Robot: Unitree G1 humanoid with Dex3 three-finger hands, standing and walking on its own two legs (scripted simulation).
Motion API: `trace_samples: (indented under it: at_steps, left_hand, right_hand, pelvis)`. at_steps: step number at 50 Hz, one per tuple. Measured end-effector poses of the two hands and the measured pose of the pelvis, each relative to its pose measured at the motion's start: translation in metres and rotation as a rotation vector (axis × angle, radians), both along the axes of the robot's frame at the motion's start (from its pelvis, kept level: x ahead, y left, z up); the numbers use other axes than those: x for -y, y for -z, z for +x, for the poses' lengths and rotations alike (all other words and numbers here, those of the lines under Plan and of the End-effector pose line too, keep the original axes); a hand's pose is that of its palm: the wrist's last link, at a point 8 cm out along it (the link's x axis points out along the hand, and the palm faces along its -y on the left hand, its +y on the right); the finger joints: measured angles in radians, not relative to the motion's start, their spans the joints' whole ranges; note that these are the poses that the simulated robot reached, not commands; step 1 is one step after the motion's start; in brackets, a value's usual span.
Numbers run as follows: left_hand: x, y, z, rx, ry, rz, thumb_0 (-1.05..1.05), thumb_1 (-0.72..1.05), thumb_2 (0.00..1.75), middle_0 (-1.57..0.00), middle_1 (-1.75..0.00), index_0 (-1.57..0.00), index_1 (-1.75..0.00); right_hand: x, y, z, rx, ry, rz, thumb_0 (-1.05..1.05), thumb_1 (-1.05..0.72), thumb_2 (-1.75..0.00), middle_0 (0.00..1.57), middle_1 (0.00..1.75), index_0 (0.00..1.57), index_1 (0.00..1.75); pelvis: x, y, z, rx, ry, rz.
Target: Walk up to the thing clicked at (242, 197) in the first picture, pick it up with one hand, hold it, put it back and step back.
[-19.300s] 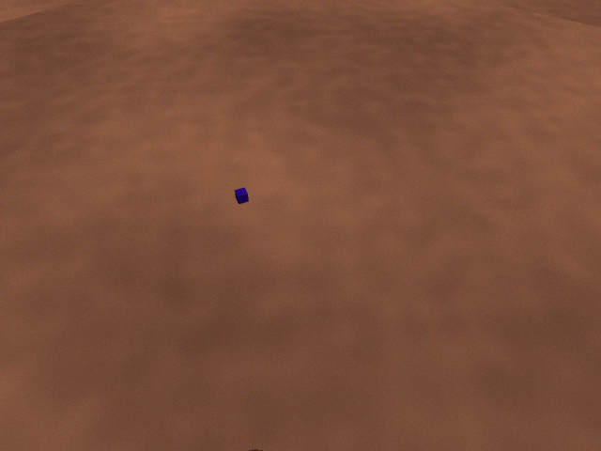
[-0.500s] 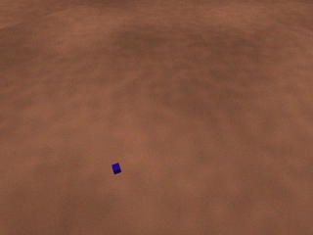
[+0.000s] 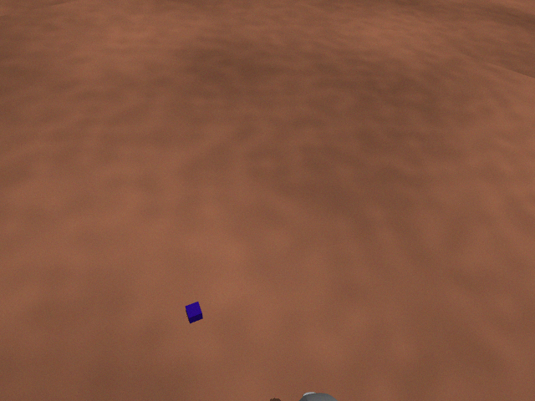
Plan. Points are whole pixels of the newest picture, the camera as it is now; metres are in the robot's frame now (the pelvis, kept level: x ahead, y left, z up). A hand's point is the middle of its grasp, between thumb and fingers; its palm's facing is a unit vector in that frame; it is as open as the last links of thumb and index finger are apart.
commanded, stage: walk up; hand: left
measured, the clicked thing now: (194, 312) +0.59 +0.20 -0.75
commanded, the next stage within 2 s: none
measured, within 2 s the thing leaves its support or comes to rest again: neither
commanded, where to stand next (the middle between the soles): +0.24 -0.09 m, yaw +0 degrees
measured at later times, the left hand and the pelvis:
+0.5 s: hand (166, 319) +0.30 +0.17 -0.13, palm faces -0.08 -0.94 -0.34, open 7.3 cm; pelvis +0.17 -0.07 -0.01, yaw -3 degrees
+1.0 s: hand (161, 349) +0.26 +0.18 -0.18, palm faces -0.04 -0.93 -0.36, open 7.3 cm; pelvis +0.18 -0.08 -0.03, yaw -2 degrees
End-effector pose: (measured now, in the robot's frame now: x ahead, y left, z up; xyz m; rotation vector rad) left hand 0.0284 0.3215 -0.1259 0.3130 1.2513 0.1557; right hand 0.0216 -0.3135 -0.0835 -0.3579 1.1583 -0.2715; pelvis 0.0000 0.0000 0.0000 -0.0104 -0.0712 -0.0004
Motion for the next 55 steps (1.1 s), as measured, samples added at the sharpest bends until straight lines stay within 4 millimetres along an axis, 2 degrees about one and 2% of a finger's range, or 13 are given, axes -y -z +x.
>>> trace_samples:
  at_steps: [5,9,17,19,22,26,29,33,37,40,46,50,55]
  left_hand:
    - [0.001,-0.008,0.045,-0.009,0.031,0.011,0.01,0.91,0.90,-0.20,-0.30,-0.21,-0.30]
    - [0.012,-0.012,0.094,0.011,0.063,0.022,0.01,0.91,0.90,-0.20,-0.30,-0.21,-0.30]
    - [0.067,-0.015,0.218,0.164,0.142,0.033,0.01,0.91,0.90,-0.20,-0.30,-0.20,-0.30]
    - [0.081,-0.021,0.239,0.225,0.142,0.022,0.01,0.91,0.90,-0.20,-0.30,-0.21,-0.30]
    - [0.096,-0.031,0.256,0.261,0.121,0.009,0.00,0.91,0.90,-0.20,-0.30,-0.21,-0.30]
    - [0.105,-0.036,0.265,0.241,0.112,0.013,0.00,0.91,0.90,-0.21,-0.30,-0.21,-0.30]
    - [0.106,-0.031,0.269,0.208,0.111,0.022,0.00,0.91,0.90,-0.21,-0.30,-0.21,-0.30]
    - [0.102,-0.018,0.272,0.176,0.090,0.021,0.00,0.91,0.90,-0.21,-0.30,-0.21,-0.30]
    - [0.093,0.006,0.273,0.151,0.057,0.006,0.01,0.91,0.90,-0.21,-0.30,-0.21,-0.30]
    - [0.091,0.017,0.271,0.120,0.021,-0.002,0.01,0.91,0.90,-0.21,-0.30,-0.21,-0.30]
    - [0.095,0.016,0.252,0.060,0.008,0.002,0.01,0.91,0.90,-0.20,-0.30,-0.21,-0.30]
    - [0.096,0.014,0.231,0.058,0.001,0.045,0.01,0.91,0.90,-0.21,-0.30,-0.21,-0.30]
    - [0.100,-0.001,0.194,0.039,-0.005,0.099,0.01,0.91,0.90,-0.21,-0.30,-0.21,-0.30]
  right_hand:
    - [0.000,0.004,0.019,-0.009,0.026,0.012,0.00,-0.90,-0.90,0.21,0.30,0.21,0.30]
    - [0.007,0.013,0.037,-0.030,0.041,0.026,0.00,-0.90,-0.90,0.21,0.30,0.21,0.30]
    - [0.040,0.050,0.090,-0.069,0.058,0.061,0.00,-0.90,-0.90,0.21,0.30,0.21,0.30]
    - [0.044,0.051,0.110,-0.067,0.043,0.074,0.01,-0.90,-0.90,0.21,0.30,0.21,0.30]
    - [0.051,0.042,0.142,-0.036,0.012,0.081,0.01,-0.90,-0.90,0.21,0.30,0.21,0.30]
    - [0.065,0.031,0.179,0.018,-0.010,0.064,0.01,-0.90,-0.90,0.21,0.30,0.21,0.30]
    - [0.072,0.028,0.199,0.027,-0.009,0.038,0.00,-0.90,-0.90,0.21,0.30,0.21,0.30]
    - [0.074,0.029,0.215,-0.004,-0.020,0.005,0.00,-0.90,-0.90,0.21,0.30,0.21,0.30]
    - [0.069,0.034,0.228,-0.021,-0.034,-0.025,0.00,-0.90,-0.90,0.21,0.30,0.21,0.30]
    - [0.063,0.033,0.238,-0.019,-0.052,-0.022,0.00,-0.90,-0.90,0.21,0.30,0.21,0.30]
    - [0.063,0.028,0.264,0.058,-0.086,-0.013,0.00,-0.90,-0.90,0.21,0.30,0.21,0.30]
    - [0.072,0.036,0.278,0.100,-0.113,0.013,0.00,-0.90,-0.90,0.21,0.30,0.21,0.30]
    - [0.078,0.042,0.279,0.100,-0.099,0.059,0.00,-0.90,-0.90,0.21,0.30,0.21,0.30]
  pelvis:
    - [0.001,-0.001,0.034,-0.006,0.022,0.015]
    - [0.008,0.002,0.063,-0.014,0.031,0.029]
    - [0.041,0.021,0.124,-0.014,0.035,0.013]
    - [0.051,0.020,0.135,-0.008,0.036,0.033]
    - [0.060,0.011,0.152,-0.004,0.043,0.055]
    - [0.066,0.004,0.174,-0.012,0.052,0.047]
    - [0.068,0.005,0.185,-0.017,0.056,0.032]
    - [0.069,0.010,0.195,-0.023,0.041,0.013]
    - [0.066,0.024,0.204,-0.022,0.020,0.006]
    - [0.066,0.025,0.203,-0.022,0.019,0.019]
    - [0.072,0.021,0.193,-0.040,0.022,-0.005]
    - [0.083,0.027,0.183,-0.041,0.037,-0.002]
    - [0.091,0.023,0.175,-0.021,0.029,-0.009]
